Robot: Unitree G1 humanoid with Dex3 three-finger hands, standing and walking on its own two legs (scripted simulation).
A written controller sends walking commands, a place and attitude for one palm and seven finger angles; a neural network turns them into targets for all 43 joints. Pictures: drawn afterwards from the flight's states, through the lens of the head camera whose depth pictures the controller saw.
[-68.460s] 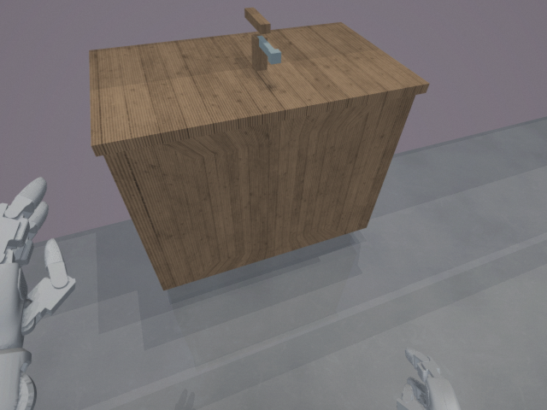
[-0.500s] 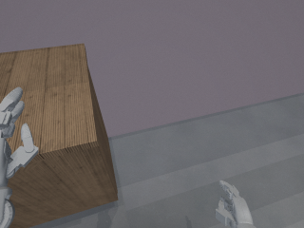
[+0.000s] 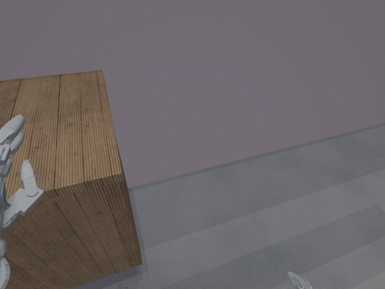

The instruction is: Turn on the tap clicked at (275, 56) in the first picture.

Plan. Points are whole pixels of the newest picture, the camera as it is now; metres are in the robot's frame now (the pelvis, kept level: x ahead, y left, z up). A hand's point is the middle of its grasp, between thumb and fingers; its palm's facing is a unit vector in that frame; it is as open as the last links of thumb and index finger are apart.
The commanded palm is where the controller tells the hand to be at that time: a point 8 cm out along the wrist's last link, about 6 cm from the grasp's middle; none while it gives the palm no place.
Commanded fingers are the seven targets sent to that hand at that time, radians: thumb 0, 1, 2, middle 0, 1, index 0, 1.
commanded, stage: come to a stop and stand still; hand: left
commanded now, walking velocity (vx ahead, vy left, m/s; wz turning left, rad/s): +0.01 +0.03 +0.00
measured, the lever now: out of the picture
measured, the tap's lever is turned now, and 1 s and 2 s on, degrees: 84 84 84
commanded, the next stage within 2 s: look again from close up in 0.70 s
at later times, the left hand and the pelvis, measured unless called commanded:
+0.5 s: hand (38, 170) +0.27 +0.28 +0.15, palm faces +0.28 -0.85 -0.44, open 7.4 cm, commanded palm +0.21 +0.31 +0.18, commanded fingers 0.00 0.90 0.90 -0.20 -0.30 -0.20 -0.30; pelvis +0.03 +0.04 +0.00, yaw -4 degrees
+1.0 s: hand (34, 175) +0.26 +0.28 +0.16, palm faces +0.32 -0.85 -0.41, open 7.4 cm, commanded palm +0.20 +0.31 +0.18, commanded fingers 0.00 0.90 0.90 -0.20 -0.30 -0.20 -0.30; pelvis +0.02 +0.04 +0.00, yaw -4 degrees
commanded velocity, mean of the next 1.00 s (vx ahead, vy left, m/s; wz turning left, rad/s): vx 0.00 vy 0.00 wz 0.00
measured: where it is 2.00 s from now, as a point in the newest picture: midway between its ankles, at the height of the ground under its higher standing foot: outside the picture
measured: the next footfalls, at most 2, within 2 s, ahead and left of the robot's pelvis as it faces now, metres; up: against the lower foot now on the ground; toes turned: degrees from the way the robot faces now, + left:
right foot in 0.02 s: +0.03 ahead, -0.07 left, +0.00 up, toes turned -3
